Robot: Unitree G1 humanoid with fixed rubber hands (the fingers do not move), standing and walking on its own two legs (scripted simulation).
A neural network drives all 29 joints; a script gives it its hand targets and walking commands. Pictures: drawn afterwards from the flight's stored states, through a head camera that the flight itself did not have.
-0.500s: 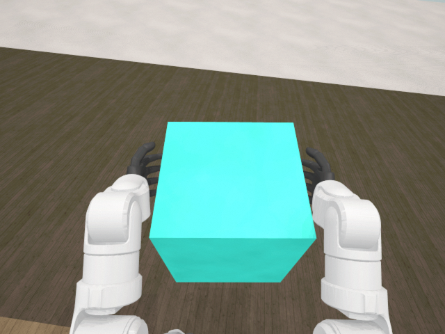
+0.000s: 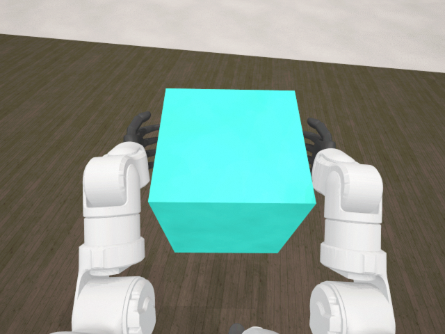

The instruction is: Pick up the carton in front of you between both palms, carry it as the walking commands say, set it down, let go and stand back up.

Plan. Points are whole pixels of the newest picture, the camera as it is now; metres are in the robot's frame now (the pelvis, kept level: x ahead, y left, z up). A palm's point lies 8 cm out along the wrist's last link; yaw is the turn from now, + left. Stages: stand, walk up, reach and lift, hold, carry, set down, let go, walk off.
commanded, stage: carry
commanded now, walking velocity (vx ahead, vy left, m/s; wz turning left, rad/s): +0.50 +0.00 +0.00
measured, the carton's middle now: (228, 180) +0.37 -0.01 +0.06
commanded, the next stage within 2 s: none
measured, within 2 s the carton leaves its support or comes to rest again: neither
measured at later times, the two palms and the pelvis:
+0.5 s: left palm (164, 63) +0.71 +0.14 +0.07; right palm (283, 64) +0.70 -0.16 +0.08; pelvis +0.35 -0.01 -0.06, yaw -2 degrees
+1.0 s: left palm (191, 22) +1.03 +0.10 +0.02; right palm (280, 23) +1.03 -0.20 +0.02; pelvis +0.66 -0.03 -0.11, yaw -1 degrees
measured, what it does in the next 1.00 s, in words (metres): goes down: left foot 0.05 m lower, then right foot 0.05 m lower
